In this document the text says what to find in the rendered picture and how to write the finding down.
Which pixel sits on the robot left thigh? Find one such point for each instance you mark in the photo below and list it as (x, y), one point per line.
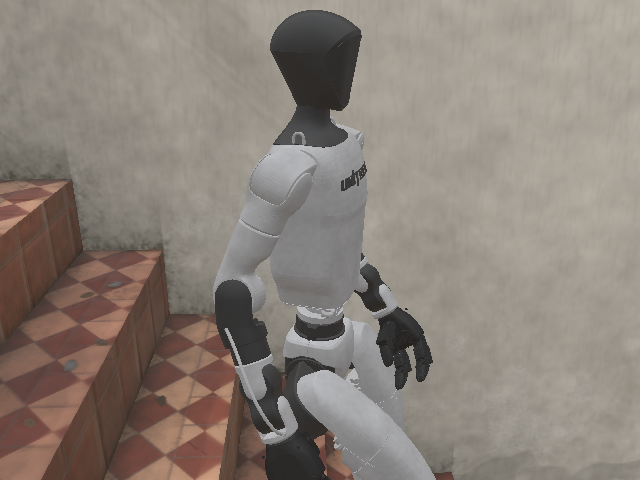
(372, 377)

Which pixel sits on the robot right forearm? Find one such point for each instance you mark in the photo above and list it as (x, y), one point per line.
(233, 309)

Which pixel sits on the robot left forearm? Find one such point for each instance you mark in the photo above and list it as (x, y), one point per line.
(375, 294)

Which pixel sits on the robot right thigh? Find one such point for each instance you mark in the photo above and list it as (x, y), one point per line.
(373, 446)

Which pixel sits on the left robot upper arm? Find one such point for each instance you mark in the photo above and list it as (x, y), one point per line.
(356, 133)

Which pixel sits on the right robot upper arm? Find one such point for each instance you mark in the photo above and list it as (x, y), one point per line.
(277, 187)

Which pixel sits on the robot thigh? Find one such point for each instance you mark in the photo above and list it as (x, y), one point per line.
(372, 377)
(373, 446)

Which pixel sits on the right robot hand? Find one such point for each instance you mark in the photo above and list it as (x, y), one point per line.
(296, 458)

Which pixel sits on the left robot hand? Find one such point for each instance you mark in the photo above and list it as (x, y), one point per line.
(399, 330)

